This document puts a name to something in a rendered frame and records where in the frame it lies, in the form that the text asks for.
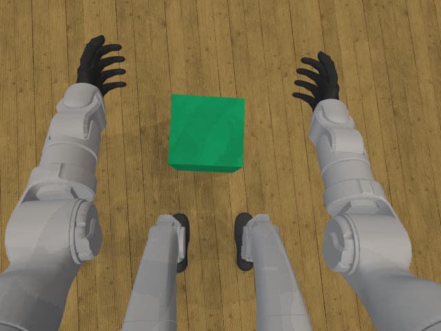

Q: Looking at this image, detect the robot left upper arm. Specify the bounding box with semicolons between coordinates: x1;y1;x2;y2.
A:
0;199;102;331

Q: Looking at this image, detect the robot left hand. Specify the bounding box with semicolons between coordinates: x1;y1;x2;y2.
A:
76;35;127;97

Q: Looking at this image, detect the robot right hand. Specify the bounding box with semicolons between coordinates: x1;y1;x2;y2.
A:
292;51;340;112

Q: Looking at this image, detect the carton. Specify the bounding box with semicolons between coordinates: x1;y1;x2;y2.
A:
168;94;245;173

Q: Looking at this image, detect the robot left forearm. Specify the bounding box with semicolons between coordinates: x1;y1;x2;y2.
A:
5;83;107;261

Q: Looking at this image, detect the robot right shin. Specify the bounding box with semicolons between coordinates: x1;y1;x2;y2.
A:
241;214;280;262

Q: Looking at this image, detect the robot right forearm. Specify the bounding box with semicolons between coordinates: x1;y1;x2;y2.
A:
308;99;412;265

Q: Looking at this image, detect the robot right upper arm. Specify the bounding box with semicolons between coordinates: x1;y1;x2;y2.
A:
322;213;441;331

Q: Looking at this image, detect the robot right thigh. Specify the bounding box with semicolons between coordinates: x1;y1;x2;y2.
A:
243;221;313;331

